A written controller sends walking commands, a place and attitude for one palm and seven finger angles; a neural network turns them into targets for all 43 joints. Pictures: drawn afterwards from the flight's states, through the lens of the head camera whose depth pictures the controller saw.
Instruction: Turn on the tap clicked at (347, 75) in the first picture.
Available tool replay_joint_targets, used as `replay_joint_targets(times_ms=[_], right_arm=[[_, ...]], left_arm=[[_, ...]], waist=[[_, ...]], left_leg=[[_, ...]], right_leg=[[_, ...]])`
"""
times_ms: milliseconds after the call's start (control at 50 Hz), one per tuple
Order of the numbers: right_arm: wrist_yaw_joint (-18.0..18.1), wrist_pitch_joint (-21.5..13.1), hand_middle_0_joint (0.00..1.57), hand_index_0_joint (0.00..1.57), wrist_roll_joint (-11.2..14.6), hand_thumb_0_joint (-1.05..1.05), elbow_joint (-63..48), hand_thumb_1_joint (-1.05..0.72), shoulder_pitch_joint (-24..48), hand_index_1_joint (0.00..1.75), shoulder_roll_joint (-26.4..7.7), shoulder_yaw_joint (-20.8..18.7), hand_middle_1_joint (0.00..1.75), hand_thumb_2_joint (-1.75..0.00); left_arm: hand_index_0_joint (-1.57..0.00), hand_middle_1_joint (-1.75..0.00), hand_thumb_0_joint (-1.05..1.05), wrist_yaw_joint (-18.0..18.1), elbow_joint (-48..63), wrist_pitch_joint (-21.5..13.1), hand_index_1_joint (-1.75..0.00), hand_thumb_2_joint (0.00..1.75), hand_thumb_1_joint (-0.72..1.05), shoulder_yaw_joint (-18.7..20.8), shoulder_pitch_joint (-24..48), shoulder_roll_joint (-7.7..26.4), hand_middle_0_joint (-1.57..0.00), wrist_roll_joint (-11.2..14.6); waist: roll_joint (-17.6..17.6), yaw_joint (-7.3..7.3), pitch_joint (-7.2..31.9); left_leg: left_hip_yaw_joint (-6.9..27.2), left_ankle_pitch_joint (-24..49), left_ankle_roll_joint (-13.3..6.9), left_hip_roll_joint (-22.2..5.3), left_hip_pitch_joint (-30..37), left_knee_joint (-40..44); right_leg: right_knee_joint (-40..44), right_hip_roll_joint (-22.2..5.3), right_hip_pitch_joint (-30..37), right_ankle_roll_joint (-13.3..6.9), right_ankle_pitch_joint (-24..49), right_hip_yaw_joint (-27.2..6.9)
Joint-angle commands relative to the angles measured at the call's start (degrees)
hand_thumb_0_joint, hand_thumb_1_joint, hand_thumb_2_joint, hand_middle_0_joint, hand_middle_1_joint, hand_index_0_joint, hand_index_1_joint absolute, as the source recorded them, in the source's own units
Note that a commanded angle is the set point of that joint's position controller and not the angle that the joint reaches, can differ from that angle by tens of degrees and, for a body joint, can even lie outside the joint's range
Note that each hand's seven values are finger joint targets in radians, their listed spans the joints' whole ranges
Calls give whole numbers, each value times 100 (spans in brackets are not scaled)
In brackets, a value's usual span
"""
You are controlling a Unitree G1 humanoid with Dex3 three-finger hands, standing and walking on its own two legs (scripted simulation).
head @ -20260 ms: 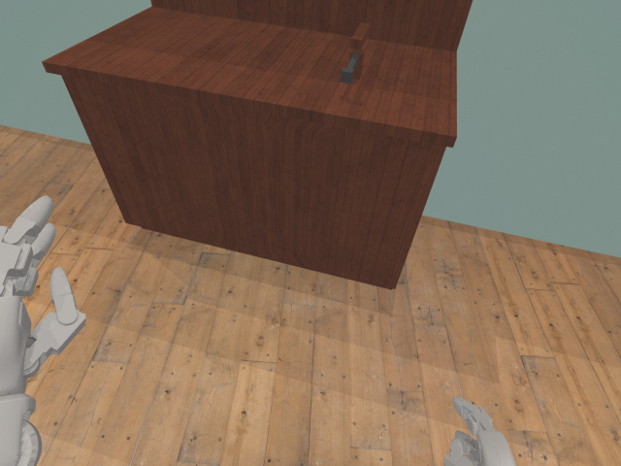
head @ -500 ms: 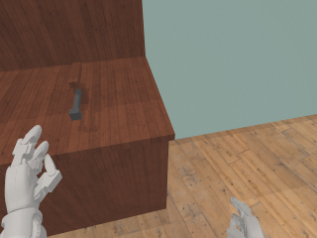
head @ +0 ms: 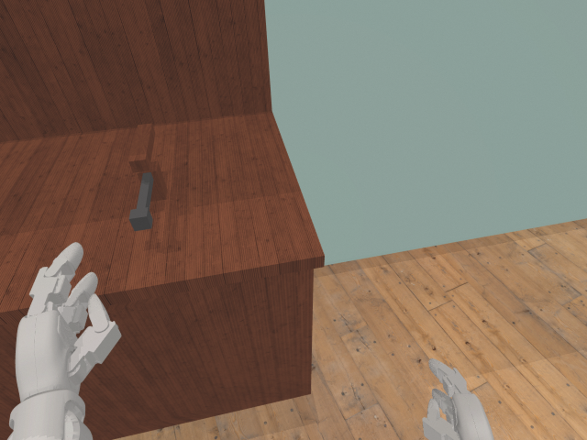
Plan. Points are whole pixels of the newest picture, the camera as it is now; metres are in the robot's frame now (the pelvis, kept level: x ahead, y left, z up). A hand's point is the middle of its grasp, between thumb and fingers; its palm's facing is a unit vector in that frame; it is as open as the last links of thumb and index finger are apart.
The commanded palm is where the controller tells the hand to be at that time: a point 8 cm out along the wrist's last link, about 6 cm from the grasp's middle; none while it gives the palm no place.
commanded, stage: turn the palm inward beside the body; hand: left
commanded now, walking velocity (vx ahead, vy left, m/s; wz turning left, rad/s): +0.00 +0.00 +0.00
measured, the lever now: (141, 219) +0.41 +0.32 +0.08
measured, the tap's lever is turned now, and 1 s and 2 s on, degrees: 0 0 0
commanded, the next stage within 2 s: reach beside the lever's end, fingers flat in 0.24 s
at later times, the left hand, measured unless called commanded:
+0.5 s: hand (126, 324) +0.20 +0.22 +0.13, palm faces +0.53 -0.85 -0.10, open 7.4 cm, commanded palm +0.16 +0.26 +0.14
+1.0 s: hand (123, 284) +0.26 +0.26 +0.12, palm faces +0.56 -0.83 -0.09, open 7.4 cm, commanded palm +0.22 +0.30 +0.12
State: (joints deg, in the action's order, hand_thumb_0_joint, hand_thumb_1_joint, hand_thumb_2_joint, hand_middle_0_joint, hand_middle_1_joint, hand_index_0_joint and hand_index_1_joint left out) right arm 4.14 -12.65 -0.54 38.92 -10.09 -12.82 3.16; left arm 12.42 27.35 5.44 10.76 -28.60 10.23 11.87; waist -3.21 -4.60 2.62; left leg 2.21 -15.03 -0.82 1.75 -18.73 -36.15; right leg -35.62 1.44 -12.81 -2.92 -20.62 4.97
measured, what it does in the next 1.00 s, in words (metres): stands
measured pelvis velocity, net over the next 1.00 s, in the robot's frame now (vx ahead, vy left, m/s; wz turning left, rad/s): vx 0.01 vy -0.01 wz -0.01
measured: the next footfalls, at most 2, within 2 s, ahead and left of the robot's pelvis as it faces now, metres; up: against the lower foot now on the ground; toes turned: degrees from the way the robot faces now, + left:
none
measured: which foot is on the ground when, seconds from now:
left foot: down 0.00-1.00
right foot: down 0.00-1.00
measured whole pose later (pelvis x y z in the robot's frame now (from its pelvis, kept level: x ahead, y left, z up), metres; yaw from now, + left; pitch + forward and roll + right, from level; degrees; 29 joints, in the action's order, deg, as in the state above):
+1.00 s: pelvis +0.01 -0.01 +0.00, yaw -1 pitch +0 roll +0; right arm 5.9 -10.6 0.1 41.9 -10.9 -14.1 1.1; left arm 11.5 6.8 2.0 18.9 -12.5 12.2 12.3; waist -2.5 -2.9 2.4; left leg 1.8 -15.5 0.0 0.9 -20.3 -35.5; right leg -35.3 2.3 -14.9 -3.7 -21.0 4.4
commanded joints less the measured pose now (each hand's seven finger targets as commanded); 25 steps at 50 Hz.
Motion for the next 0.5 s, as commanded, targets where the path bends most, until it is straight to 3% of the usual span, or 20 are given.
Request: replay_joint_targets(times_ms=[0,20,40,80,120,240,320,360,420,480], right_arm=[[89,-319,20,20,1,0,-989,-90,886,30,-606,-266,30,-90],[93,-303,20,20,0,0,-962,-90,837,30,-616,-272,30,-90],[87,-299,20,20,10,0,-987,-90,888,30,-590,-260,30,-90],[77,-313,20,20,4,0,-981,-90,853,30,-597,-278,30,-90],[72,-313,20,20,-5,0,-967,-90,808,30,-600,-285,30,-90],[71,-315,20,20,16,0,-995,-90,803,30,-582,-288,30,-90],[98,-299,20,20,23,0,-987,-90,786,30,-592,-302,30,-90],[121,-271,20,20,35,0,-957,-90,815,30,-583,-301,30,-90],[172,-239,20,20,58,0,-863,-90,826,30,-577,-314,30,-90],[201,-294,20,20,55,0,-813,-90,865,30,-563,-299,30,-90]], left_arm=[[-20,-30,0,9,1292,-325,-30,90,90,504,472,678,-20,-49],[-20,-30,0,26,1270,-322,-30,90,90,648,456,821,-20,-51],[-20,-30,0,16,1245,-329,-30,90,90,490,511,635,-20,-24],[-20,-30,0,23,1290,-406,-30,90,90,537,548,675,-20,-32],[-20,-30,0,31,1364,-446,-30,90,90,599,559,790,-20,-85],[-20,-30,0,-50,1266,-444,-30,90,90,456,461,647,-20,-49],[-20,-30,0,-50,1209,-395,-30,90,90,660,376,823,-20,-40],[-20,-30,0,-56,995,-376,-30,90,90,710,538,791,-20,1],[-20,-30,0,-8,812,-415,-30,90,90,917,997,972,-20,5],[-20,-30,0,-4,642,-547,-30,90,90,689,1547,826,-20,-19]], waist=[[240,-20,254],[235,-61,256],[273,-15,202],[282,-23,301],[-15,-54,356],[197,-3,340],[336,-68,302],[487,-11,181],[299,7,30],[122,118,28]], left_leg=[[138,533,-89,-32,461,553],[140,532,-76,-29,451,565],[129,501,-86,-23,450,557],[109,604,-91,-13,479,514],[69,697,-83,-1,512,488],[21,771,-111,19,441,396],[24,755,-113,28,384,390],[13,626,-121,37,305,369],[12,389,-111,45,274,399],[18,199,-118,60,302,370]], right_leg=[[777,-61,-398,181,889,-272],[800,-51,-366,177,874,-275],[811,-72,-418,192,863,-280],[779,-77,-365,194,1016,-311],[765,-84,-334,184,1118,-336],[789,-163,-266,250,1486,-430],[830,-183,-195,285,1594,-489],[875,-210,-282,329,1511,-530],[1013,-183,-410,291,979,-591],[1081,-214,-548,291,635,-673]])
